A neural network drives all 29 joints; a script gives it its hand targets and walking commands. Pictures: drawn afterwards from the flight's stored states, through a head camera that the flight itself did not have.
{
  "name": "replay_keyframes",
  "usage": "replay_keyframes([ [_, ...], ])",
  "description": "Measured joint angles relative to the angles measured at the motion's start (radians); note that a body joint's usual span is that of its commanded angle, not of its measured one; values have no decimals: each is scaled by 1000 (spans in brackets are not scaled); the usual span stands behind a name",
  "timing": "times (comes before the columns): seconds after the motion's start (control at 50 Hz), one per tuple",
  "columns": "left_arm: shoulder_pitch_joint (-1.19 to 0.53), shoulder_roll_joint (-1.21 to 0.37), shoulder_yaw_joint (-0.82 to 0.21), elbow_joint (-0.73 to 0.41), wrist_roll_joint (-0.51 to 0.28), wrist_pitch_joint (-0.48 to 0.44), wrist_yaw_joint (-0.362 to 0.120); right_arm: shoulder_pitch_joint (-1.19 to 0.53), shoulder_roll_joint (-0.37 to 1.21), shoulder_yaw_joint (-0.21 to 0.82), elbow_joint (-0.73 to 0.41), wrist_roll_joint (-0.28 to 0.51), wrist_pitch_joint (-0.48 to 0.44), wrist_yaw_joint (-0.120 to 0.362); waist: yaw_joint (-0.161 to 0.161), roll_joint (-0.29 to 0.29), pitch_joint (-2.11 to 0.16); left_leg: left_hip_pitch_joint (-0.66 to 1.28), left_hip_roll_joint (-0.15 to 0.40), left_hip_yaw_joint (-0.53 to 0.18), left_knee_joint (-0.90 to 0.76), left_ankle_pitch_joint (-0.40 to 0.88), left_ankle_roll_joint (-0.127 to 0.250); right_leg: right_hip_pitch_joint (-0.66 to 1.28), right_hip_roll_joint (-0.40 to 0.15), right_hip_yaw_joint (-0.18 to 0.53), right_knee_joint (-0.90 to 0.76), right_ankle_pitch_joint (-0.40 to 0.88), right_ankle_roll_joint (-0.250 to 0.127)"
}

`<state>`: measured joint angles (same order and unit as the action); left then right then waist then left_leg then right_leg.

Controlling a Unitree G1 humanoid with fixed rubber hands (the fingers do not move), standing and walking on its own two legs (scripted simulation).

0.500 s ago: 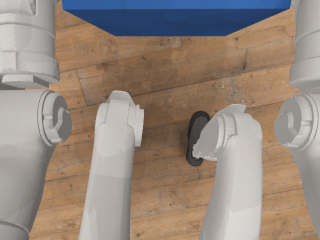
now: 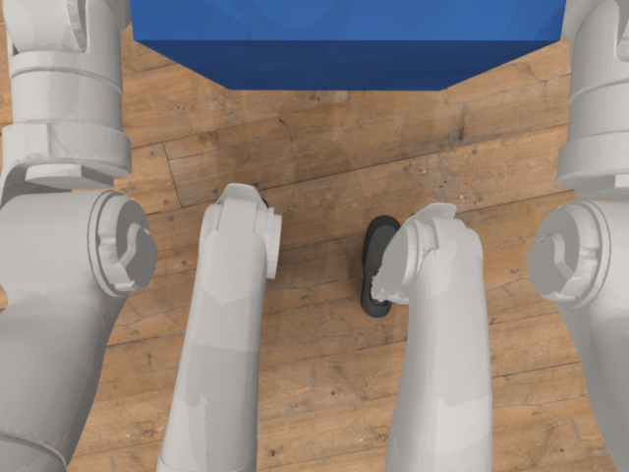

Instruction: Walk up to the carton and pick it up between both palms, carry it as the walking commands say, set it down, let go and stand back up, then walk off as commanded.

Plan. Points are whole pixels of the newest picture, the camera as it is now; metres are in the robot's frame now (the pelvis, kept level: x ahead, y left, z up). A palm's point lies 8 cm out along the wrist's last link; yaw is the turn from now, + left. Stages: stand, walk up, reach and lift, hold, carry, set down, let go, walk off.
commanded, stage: reach and lift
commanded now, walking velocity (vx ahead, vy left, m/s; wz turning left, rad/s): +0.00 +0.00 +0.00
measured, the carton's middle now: out of the picture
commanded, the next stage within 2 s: none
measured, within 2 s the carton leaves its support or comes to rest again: neither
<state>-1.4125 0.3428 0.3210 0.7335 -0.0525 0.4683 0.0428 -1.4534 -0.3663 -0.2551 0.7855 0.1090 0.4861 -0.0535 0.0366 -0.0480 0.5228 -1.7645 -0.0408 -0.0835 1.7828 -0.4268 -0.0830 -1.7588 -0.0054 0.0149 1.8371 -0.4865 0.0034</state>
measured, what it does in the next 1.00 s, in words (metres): rises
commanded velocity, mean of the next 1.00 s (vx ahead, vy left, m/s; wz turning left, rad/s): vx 0.00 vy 0.00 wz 0.00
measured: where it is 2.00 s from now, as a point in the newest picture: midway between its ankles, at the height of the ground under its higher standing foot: (312, 274)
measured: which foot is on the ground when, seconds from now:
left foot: down 0.00-1.00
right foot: down 0.00-1.00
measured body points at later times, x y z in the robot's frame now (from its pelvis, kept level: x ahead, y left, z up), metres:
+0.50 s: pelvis +0.00 +0.01 +0.06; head +0.32 +0.03 +0.36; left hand +0.54 +0.23 -0.03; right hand +0.56 -0.16 -0.02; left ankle +0.17 +0.15 -0.45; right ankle +0.15 -0.12 -0.45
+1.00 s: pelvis +0.01 +0.00 +0.11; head +0.30 +0.02 +0.45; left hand +0.52 +0.21 +0.05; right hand +0.55 -0.17 +0.05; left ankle +0.17 +0.15 -0.45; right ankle +0.15 -0.12 -0.45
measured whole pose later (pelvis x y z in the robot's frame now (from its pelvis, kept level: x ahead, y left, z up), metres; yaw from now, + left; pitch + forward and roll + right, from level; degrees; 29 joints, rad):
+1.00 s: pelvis +0.01 +0.00 +0.11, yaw +1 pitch +14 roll +1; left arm -1.14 0.24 0.36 0.56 0.00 0.50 0.02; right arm -1.18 -0.27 -0.28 0.63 0.06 0.50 -0.03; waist 0.01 -0.04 0.50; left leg -1.29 -0.05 -0.08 1.40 -0.36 -0.07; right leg -1.28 -0.01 0.03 1.46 -0.44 0.01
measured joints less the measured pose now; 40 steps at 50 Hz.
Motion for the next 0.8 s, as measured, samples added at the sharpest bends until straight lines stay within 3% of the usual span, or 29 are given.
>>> replay_keyframes([
  [0.18,54,-4,0,-46,0,19,-6,26,12,18,-32,-7,26,-6,-1,-1,1,89,0,0,-56,0,1,96,0,1,-62,0,1],
  [0.32,56,-17,5,-47,27,11,-10,44,38,-50,-32,-41,6,14,-3,-1,-1,140,-6,0,-102,11,6,152,0,3,-111,7,8],
  [0.5,158,-51,5,-129,30,50,-11,156,45,6,-120,-42,41,16,-8,4,1,240,-6,0,-167,18,10,254,0,4,-176,12,9],
  [0.62,158,-67,17,-123,45,30,-11,157,67,-64,-111,-46,21,27,-14,8,-15,277,-11,0,-220,38,10,288,0,7,-219,27,9],
  [0.8,195,-77,34,-150,46,40,-17,190,68,-20,-133,-48,26,23,-22,8,1,357,-11,0,-299,52,10,362,0,10,-288,38,8],
])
